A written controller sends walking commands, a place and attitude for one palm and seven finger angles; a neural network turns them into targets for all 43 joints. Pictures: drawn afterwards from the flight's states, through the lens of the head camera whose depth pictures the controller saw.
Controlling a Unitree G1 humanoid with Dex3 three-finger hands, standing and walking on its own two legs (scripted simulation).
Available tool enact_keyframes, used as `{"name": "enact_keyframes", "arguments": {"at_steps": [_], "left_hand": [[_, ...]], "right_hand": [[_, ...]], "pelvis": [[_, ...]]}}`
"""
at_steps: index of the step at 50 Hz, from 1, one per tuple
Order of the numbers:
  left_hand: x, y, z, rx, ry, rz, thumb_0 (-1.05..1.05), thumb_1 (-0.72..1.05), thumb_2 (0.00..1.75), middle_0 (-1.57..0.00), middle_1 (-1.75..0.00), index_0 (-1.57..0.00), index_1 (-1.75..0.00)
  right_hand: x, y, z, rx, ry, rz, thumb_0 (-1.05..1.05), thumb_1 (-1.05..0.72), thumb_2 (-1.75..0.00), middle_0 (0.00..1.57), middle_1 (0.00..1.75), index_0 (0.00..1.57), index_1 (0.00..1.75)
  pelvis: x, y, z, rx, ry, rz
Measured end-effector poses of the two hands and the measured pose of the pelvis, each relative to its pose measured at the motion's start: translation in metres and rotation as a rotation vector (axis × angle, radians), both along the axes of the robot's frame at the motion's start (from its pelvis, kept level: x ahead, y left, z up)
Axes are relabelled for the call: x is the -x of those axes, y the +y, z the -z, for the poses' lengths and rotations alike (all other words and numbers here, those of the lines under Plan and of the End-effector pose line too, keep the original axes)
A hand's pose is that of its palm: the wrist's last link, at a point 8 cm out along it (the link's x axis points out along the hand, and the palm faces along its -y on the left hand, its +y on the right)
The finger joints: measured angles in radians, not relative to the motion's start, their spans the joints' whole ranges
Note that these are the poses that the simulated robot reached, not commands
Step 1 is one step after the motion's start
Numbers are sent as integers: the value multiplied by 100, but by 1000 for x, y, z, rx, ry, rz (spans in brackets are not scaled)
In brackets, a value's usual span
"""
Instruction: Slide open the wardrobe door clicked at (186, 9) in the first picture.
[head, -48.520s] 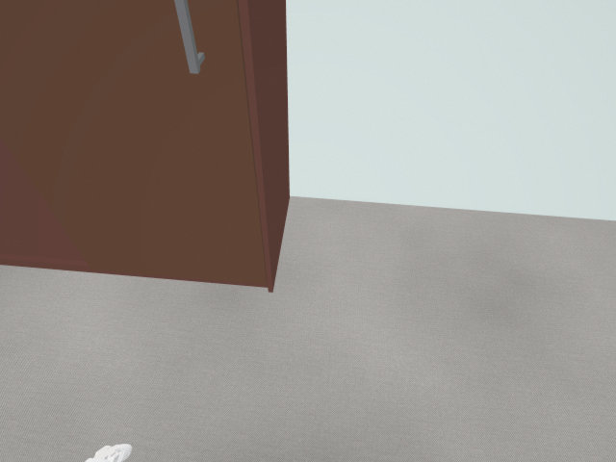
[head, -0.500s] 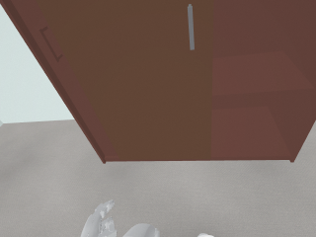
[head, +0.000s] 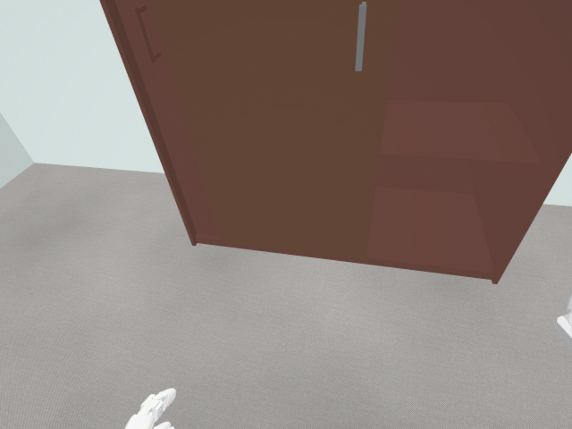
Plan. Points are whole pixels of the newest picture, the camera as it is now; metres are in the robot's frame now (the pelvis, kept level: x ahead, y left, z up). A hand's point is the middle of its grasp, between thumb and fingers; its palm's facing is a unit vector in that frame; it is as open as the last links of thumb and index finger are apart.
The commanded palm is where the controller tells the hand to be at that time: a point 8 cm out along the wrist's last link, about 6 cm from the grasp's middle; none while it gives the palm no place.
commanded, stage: stop stepping back and stand still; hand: right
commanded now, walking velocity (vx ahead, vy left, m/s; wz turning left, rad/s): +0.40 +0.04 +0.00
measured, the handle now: (361, 36) +0.99 -0.12 +0.20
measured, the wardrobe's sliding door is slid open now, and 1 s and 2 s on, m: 0.52 0.52 0.52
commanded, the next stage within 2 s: let the arm hang, fingers relaxed in 0.70 s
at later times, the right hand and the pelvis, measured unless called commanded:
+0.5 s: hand out of the picture +0.09 -0.27 +0.18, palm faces +0.42 +0.81 -0.40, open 7.5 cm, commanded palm +0.03 -0.32 +0.18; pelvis -0.10 -0.02 +0.00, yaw -1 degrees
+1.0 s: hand out of the picture +0.06 -0.24 -0.12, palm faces +0.02 +0.95 -0.31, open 7.4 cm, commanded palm none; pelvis -0.10 -0.03 -0.02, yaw -2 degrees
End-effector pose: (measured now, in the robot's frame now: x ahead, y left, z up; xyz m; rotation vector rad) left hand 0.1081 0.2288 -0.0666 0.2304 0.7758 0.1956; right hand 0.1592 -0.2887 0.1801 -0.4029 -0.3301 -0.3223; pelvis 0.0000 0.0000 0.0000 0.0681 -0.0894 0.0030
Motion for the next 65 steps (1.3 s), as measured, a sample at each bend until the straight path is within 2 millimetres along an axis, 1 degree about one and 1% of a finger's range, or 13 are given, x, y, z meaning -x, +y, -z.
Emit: {"name": "enact_keyframes", "arguments": {"at_steps": [5,10,14,19,24,28,35,41,46,49,52,54,65], "left_hand": [[7,1,17,-7,6,67,2,90,89,-20,-30,-20,-30],[17,-6,8,6,-32,36,2,90,89,-20,-30,-20,-30],[25,-14,-1,-21,-116,39,2,90,89,-20,-30,-20,-30],[42,-27,0,1,-140,42,2,90,89,-20,-30,-20,-30],[64,-33,0,50,-87,55,2,90,89,-20,-30,-20,-30],[67,-26,18,74,-44,67,1,90,89,-20,-30,-20,-30],[68,-10,29,47,34,44,2,90,89,-20,-30,-20,-30],[58,-6,21,-26,-19,45,2,90,89,-20,-30,-20,-30],[56,-6,38,2,91,100,1,90,89,-20,-30,-20,-30],[62,-6,48,21,137,97,1,90,89,-20,-30,-20,-30],[79,-7,52,32,212,59,1,91,89,-20,-30,-20,-30],[95,-10,54,34,278,41,1,91,89,-20,-30,-20,-30],[162,-27,69,81,554,-10,1,91,89,-20,-30,-20,-30]], "right_hand": [[57,1,-30,181,-90,31,2,-88,-90,22,30,21,30],[85,-35,-43,171,-100,162,1,-88,-90,22,30,21,30],[92,-58,-17,53,-54,223,1,-89,-90,21,30,21,30],[91,-49,10,7,0,146,1,-89,-90,21,30,20,30],[103,-25,-5,53,22,73,2,-89,-90,21,30,21,30],[116,-15,-26,192,-16,101,2,-88,-90,22,30,21,30],[118,-35,-15,130,45,199,1,-88,-90,21,30,21,30],[102,-43,22,40,87,157,1,-89,-90,21,30,21,30],[74,-40,162,-138,696,117,0,-90,-90,20,30,20,30],[98,-12,246,-216,1028,66,1,-90,-90,20,30,20,30],[143,25,302,-325,1308,25,1,-90,-90,20,30,20,30],[173,44,319,-401,1429,23,1,-92,-90,20,30,20,30],[239,1,313,-378,1629,200,-1,-95,-90,21,30,20,30]], "pelvis": [[43,1,13,47,35,11],[61,-10,2,54,60,17],[74,-26,4,60,62,5],[97,-30,11,75,12,2],[101,-21,0,42,25,13],[102,-10,9,58,63,26],[106,-14,4,75,49,18],[98,-28,12,46,52,36],[98,-34,12,46,108,69],[97,-28,19,90,114,51],[97,-27,15,82,98,57],[96,-28,11,75,92,55],[98,-36,-3,53,93,50]]}}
